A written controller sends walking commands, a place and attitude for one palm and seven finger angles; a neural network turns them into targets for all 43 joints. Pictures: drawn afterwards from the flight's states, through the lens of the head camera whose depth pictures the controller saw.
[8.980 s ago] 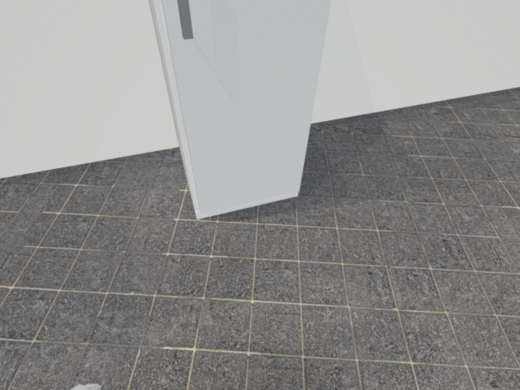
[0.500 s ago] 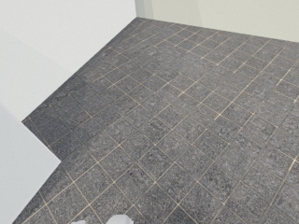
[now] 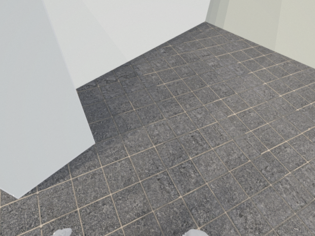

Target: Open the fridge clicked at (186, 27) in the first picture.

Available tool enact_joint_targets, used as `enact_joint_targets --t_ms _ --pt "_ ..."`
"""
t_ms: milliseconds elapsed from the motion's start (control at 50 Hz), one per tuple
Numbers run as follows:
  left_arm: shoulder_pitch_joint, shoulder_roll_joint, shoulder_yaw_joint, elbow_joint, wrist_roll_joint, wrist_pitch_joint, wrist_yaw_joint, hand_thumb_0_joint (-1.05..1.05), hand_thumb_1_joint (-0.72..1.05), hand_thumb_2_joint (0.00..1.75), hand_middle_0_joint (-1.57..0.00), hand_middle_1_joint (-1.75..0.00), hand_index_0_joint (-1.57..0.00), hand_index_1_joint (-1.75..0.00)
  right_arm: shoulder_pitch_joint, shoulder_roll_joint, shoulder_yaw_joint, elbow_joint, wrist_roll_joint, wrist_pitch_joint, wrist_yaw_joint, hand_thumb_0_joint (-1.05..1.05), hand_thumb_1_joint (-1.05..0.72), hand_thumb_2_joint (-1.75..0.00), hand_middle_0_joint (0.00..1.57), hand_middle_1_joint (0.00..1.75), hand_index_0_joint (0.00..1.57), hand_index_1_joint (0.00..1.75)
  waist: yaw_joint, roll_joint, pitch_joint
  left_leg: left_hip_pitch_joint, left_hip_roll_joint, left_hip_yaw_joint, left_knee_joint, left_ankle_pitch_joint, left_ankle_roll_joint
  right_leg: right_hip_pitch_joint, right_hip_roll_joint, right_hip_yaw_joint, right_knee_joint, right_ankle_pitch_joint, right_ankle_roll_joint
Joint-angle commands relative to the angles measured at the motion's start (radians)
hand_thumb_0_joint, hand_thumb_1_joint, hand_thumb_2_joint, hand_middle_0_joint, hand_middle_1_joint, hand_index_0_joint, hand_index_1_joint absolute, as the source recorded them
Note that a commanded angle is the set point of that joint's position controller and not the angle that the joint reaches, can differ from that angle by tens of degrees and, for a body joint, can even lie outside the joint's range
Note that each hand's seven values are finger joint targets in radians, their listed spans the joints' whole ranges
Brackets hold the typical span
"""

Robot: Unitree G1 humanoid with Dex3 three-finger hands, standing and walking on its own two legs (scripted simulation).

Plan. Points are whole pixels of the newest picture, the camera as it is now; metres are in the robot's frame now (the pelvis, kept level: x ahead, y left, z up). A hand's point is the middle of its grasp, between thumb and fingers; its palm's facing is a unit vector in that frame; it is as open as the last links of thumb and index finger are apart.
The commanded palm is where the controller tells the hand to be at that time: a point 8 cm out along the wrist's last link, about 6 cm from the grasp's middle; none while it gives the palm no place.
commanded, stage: turn to face it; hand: left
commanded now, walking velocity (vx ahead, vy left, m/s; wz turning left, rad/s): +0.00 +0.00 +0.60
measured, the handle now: out of the picture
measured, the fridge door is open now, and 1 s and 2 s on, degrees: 0 0 0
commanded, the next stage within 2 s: take the last steps up to it in 1.16 s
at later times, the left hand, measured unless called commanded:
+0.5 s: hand out of the picture +0.02 +0.15 -0.14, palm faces +0.30 -0.91 -0.29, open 7.3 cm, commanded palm none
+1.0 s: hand out of the picture -0.07 +0.19 -0.16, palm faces +0.57 -0.77 -0.28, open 7.3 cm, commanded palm none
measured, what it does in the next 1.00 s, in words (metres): steps on the spot, turning left: right foot, then left foot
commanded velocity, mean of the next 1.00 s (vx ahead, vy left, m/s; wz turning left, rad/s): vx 0.00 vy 0.00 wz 0.52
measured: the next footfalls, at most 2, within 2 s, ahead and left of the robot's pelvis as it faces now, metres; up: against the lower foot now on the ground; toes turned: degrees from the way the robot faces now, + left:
right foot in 0.22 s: +0.05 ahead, -0.16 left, +0.00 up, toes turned +7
left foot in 0.68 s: -0.05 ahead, +0.09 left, +0.00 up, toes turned +31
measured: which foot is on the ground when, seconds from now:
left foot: down 0.00-0.22, up 0.24-0.66, down 0.68-1.00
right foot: up 0.00-0.20, down 0.22-0.68, up 0.70-1.00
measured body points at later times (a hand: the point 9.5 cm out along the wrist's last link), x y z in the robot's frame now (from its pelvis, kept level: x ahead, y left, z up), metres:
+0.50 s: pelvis -0.01 -0.06 +0.00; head +0.02 -0.08 +0.45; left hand +0.00 +0.20 -0.12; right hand +0.10 -0.31 -0.16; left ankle -0.08 +0.09 -0.66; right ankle +0.01 -0.16 -0.74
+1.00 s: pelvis -0.02 -0.03 +0.00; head +0.00 -0.02 +0.44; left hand -0.10 +0.23 -0.14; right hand +0.20 -0.18 -0.14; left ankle -0.08 +0.07 -0.74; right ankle +0.07 -0.14 -0.70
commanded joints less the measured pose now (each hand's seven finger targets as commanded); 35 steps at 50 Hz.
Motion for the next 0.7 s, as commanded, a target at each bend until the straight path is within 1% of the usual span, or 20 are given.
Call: enact_joint_targets --t_ms 0,100,140,160,180,200,220,240,260,280,300,340,400,520,560,600,620,640,660,680 --pt "-0.078 0.071 0.017 -0.117 -0.008 -0.035 0.007 0.0 0.9 0.9 -0.2 -0.3 -0.2 -0.3 0.071 -0.232 -0.077 -0.046 -0.005 -0.012 -0.017 0.0 -0.9 -0.9 0.2 0.3 0.2 0.3 -0.044 0.172 -0.091 0.15 0.269 -0.327 -0.112 0.359 0.132 -0.068 0.019 0.021 -0.088 -0.049 -0.008" --pt "-0.051 0.052 0.009 -0.131 -0.016 -0.042 0.012 0.0 0.9 0.9 -0.2 -0.3 -0.2 -0.3 0.042 -0.233 -0.084 -0.055 -0.01 -0.001 -0.016 0.0 -0.9 -0.9 0.2 0.3 0.2 0.3 -0.023 0.196 -0.105 0.038 0.235 -0.386 -0.068 0.385 0.122 0.114 0.074 0.009 -0.302 -0.061 -0.031" --pt "0.019 0.056 0.012 -0.118 -0.02 -0.05 0.014 0.0 0.9 0.9 -0.2 -0.3 -0.2 -0.3 0.016 -0.227 -0.088 -0.061 -0.006 0.003 -0.014 0.0 -0.9 -0.9 0.2 0.3 0.2 0.3 0.011 0.189 -0.13 -0.02 0.198 -0.386 -0.024 0.359 0.089 0.248 0.092 -0.002 -0.477 0.049 -0.04" --pt "0.056 0.072 0.018 -0.108 -0.02 -0.058 0.018 0.0 0.9 0.9 -0.2 -0.3 -0.2 -0.3 0.013 -0.21 -0.086 -0.066 0.0 0.003 -0.012 0.0 -0.9 -0.9 0.2 0.3 0.2 0.3 0.03 0.147 -0.141 -0.096 0.162 -0.368 0.021 0.279 0.051 0.37 0.072 0.003 -0.625 0.144 -0.047" --pt "0.087 0.137 0.031 -0.106 -0.009 -0.068 0.024 0.0 0.9 0.9 -0.2 -0.3 -0.2 -0.3 0.036 -0.153 -0.079 -0.071 0.011 0.002 -0.006 0.0 -0.9 -0.9 0.2 0.3 0.2 0.3 0.043 -0.024 -0.158 -0.271 0.082 -0.272 0.16 0.034 -0.016 0.539 -0.098 0.159 -0.757 0.12 -0.09" --pt "0.079 0.22 0.046 -0.119 0.007 -0.071 0.03 0.0 0.9 0.9 -0.2 -0.3 -0.2 -0.3 0.05 -0.106 -0.072 -0.096 0.011 0.001 -0.004 0.0 -0.9 -0.9 0.2 0.3 0.2 0.3 0.042 -0.254 -0.139 -0.42 -0.058 -0.047 0.413 -0.344 -0.102 0.543 -0.386 0.43 -0.808 0.192 -0.216" --pt "0.064 0.202 0.039 -0.128 -0.004 -0.063 0.031 0.0 0.9 0.9 -0.2 -0.3 -0.2 -0.3 0.041 -0.167 -0.089 -0.085 -0.007 0.013 -0.005 0.0 -0.9 -0.9 0.2 0.3 0.2 0.3 0.037 -0.178 -0.115 -0.358 0.005 -0.074 0.594 -0.357 -0.09 0.363 -0.415 0.382 -0.821 0.11 -0.267" --pt "-0.001 0.167 0.034 -0.139 -0.005 -0.06 0.029 0.0 0.9 0.9 -0.2 -0.3 -0.2 -0.3 0.034 -0.155 -0.091 -0.068 -0.008 0.024 0.001 0.0 -0.9 -0.9 0.2 0.3 0.2 0.3 0.006 -0.152 -0.065 -0.341 0.025 -0.064 0.691 -0.306 -0.089 0.27 -0.348 0.343 -0.836 0.039 -0.261" --pt "-0.053 0.133 0.023 -0.146 -0.005 -0.061 0.025 0.0 0.9 0.9 -0.2 -0.3 -0.2 -0.3 0.046 -0.151 -0.09 -0.049 -0.01 0.032 0.009 0.0 -0.9 -0.9 0.2 0.3 0.2 0.3 -0.018 -0.134 -0.007 -0.342 0.046 -0.042 0.757 -0.234 -0.094 0.215 -0.29 0.243 -0.831 0.037 -0.239" --pt "-0.086 0.103 0.012 -0.146 -0.004 -0.064 0.022 0.0 0.9 0.9 -0.2 -0.3 -0.2 -0.3 0.062 -0.145 -0.087 -0.032 -0.012 0.037 0.017 0.0 -0.9 -0.9 0.2 0.3 0.2 0.3 -0.038 -0.12 0.024 -0.337 0.061 -0.018 0.795 -0.171 -0.104 0.191 -0.242 0.14 -0.812 0.089 -0.219" --pt "-0.089 0.083 0.008 -0.143 -0.003 -0.066 0.022 0.0 0.9 0.9 -0.2 -0.3 -0.2 -0.3 0.079 -0.136 -0.084 -0.025 -0.009 0.038 0.022 0.0 -0.9 -0.9 0.2 0.3 0.2 0.3 -0.048 -0.125 0.018 -0.329 0.066 -0.002 0.8 -0.14 -0.111 0.197 -0.217 0.083 -0.793 0.159 -0.206" --pt "-0.041 0.083 0.009 -0.129 -0.001 -0.072 0.023 0.0 0.9 0.9 -0.2 -0.3 -0.2 -0.3 0.069 -0.13 -0.079 -0.022 -0.008 0.04 0.023 0.0 -0.9 -0.9 0.2 0.3 0.2 0.3 -0.027 -0.151 0.002 -0.331 0.074 0.024 0.779 -0.123 -0.127 0.25 -0.212 0.029 -0.775 0.23 -0.208" --pt "0.033 0.101 0.016 -0.092 0.003 -0.07 0.024 0.0 0.9 0.9 -0.2 -0.3 -0.2 -0.3 0.005 -0.123 -0.073 -0.033 -0.005 0.042 0.024 0.0 -0.9 -0.9 0.2 0.3 0.2 0.3 0.01 -0.137 -0.003 -0.327 0.088 0.055 0.673 -0.161 -0.138 0.319 -0.243 -0.001 -0.76 0.284 -0.222" --pt "0.117 0.155 0.032 -0.051 0.012 -0.061 0.018 0.0 0.9 0.9 -0.2 -0.3 -0.2 -0.3 -0.091 -0.103 -0.048 -0.057 0.006 0.023 0.023 0.0 -0.9 -0.9 0.2 0.3 0.2 0.3 0.058 -0.198 -0.058 -0.217 0.079 0.138 0.369 -0.251 -0.124 0.403 -0.281 -0.056 -0.662 0.557 -0.244" --pt "0.111 0.17 0.038 -0.044 0.012 -0.058 0.016 0.0 0.9 0.9 -0.2 -0.3 -0.2 -0.3 -0.071 -0.102 -0.043 -0.057 0.009 0.015 0.02 0.0 -0.9 -0.9 0.2 0.3 0.2 0.3 0.047 -0.206 -0.089 -0.161 0.068 0.158 0.276 -0.239 -0.111 0.417 -0.287 -0.08 -0.615 0.615 -0.234" --pt "0.103 0.164 0.039 -0.036 0.006 -0.05 0.013 0.0 0.9 0.9 -0.2 -0.3 -0.2 -0.3 -0.029 -0.118 -0.046 -0.054 0.007 0.008 0.016 0.0 -0.9 -0.9 0.2 0.3 0.2 0.3 0.021 -0.173 -0.109 -0.043 0.06 0.173 0.102 -0.119 -0.098 0.375 -0.274 -0.132 -0.526 0.57 -0.183" --pt "0.097 0.158 0.041 -0.039 -0.002 -0.045 0.01 0.0 0.9 0.9 -0.2 -0.3 -0.2 -0.3 0.018 -0.149 -0.055 -0.044 0.004 0.0 0.017 0.0 -0.9 -0.9 0.2 0.3 0.2 0.3 -0.015 -0.11 -0.134 0.096 0.077 0.156 -0.032 0.019 -0.084 0.281 -0.258 -0.167 -0.425 0.482 -0.137" --pt "0.112 0.109 0.035 -0.064 -0.009 -0.038 0.004 0.0 0.9 0.9 -0.2 -0.3 -0.2 -0.3 0.07 -0.257 -0.078 -0.042 -0.002 -0.012 0.012 0.0 -0.9 -0.9 0.2 0.3 0.2 0.3 -0.043 0.145 -0.186 0.279 0.273 -0.106 -0.093 0.243 -0.001 0.066 -0.157 -0.21 -0.214 0.192 -0.064" --pt "0.062 0.048 0.01 -0.111 -0.007 -0.038 0.0 0.0 0.9 0.9 -0.2 -0.3 -0.2 -0.3 0.128 -0.348 -0.1 -0.031 0.001 -0.009 0.006 0.0 -0.9 -0.9 0.2 0.3 0.2 0.3 -0.077 0.355 -0.182 0.329 0.485 -0.34 -0.097 0.638 0.131 -0.139 -0.057 -0.166 -0.033 -0.32 -0.015" --pt "-0.006 0.068 0.007 -0.123 0.0 -0.03 0.007 0.0 0.9 0.9 -0.2 -0.3 -0.2 -0.3 0.173 -0.334 -0.096 -0.005 0.0 -0.009 -0.005 0.0 -0.9 -0.9 0.2 0.3 0.2 0.3 -0.101 0.243 -0.185 0.304 0.49 -0.322 -0.067 0.659 0.177 -0.154 -0.054 -0.069 0.069 -0.29 -0.028"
